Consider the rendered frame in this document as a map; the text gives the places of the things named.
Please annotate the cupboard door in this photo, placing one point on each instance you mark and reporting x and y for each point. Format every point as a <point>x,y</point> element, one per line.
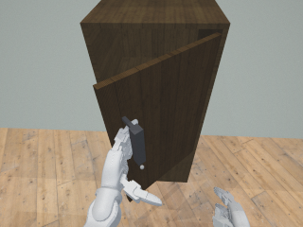
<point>167,97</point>

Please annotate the handle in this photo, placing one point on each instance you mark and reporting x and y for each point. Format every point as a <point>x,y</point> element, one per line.
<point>137,141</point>

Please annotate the robot left forearm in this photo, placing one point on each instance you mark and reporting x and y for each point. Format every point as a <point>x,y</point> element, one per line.
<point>104,210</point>

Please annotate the left robot hand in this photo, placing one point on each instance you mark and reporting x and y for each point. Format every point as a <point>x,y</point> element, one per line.
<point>116,163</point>

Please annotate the right robot hand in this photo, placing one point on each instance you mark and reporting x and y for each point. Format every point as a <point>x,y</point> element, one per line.
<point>233,215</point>

